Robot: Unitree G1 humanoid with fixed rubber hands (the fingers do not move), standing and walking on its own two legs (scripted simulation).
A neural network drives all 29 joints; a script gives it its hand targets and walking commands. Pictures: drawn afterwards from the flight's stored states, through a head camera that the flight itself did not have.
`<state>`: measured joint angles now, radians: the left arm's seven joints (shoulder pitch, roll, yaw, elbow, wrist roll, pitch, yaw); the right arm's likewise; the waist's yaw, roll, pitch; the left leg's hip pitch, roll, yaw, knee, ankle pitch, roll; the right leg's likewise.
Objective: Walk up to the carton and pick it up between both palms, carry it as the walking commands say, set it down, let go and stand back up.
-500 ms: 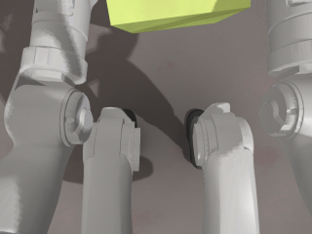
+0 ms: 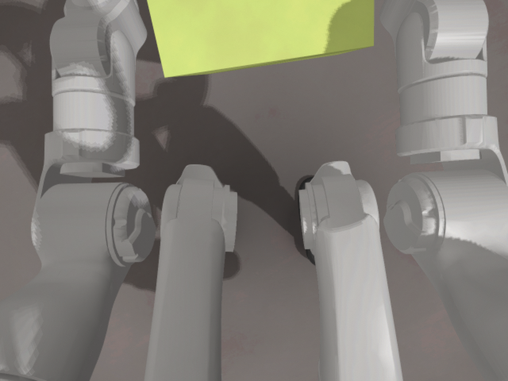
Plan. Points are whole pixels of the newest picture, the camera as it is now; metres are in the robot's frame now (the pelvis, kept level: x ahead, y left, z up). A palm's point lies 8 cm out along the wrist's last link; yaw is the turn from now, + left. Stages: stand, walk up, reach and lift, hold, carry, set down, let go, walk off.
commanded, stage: reach and lift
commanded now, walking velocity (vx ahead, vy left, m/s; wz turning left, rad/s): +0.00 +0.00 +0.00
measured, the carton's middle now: out of the picture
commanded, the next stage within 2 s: none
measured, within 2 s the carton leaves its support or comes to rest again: neither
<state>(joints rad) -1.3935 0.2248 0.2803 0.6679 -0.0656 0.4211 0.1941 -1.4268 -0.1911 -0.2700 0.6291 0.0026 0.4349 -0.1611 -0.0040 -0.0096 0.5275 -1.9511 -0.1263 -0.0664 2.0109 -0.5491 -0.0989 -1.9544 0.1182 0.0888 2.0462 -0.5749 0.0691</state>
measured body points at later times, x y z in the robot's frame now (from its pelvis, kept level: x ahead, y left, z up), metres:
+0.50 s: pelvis -0.02 +0.01 +0.03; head +0.33 +0.01 +0.30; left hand +0.53 +0.16 -0.09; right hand +0.54 -0.14 -0.08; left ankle +0.13 +0.13 -0.40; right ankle +0.12 -0.13 -0.40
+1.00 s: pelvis -0.02 +0.00 +0.08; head +0.31 -0.01 +0.38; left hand +0.51 +0.14 -0.03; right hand +0.52 -0.15 -0.01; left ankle +0.13 +0.13 -0.40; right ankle +0.12 -0.13 -0.40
